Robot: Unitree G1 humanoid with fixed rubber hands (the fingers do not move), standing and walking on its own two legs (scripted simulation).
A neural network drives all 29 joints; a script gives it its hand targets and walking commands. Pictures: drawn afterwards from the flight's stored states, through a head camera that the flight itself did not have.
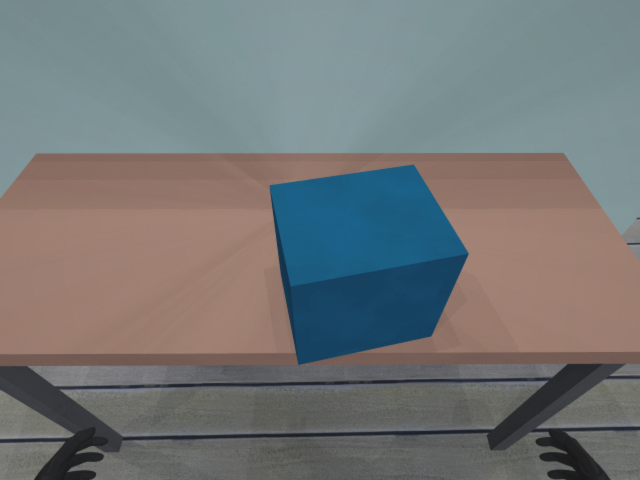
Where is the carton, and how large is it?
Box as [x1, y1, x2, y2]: [269, 165, 468, 364]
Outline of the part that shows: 414,165 269,185 280,271 298,364 431,335 468,253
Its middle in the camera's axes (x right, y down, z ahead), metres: +0.05 +0.04 +0.55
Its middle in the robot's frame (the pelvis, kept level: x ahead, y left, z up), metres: +0.39 -0.05 +0.04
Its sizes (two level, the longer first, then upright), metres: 0.203 0.165 0.196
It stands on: a table, 0.70 m high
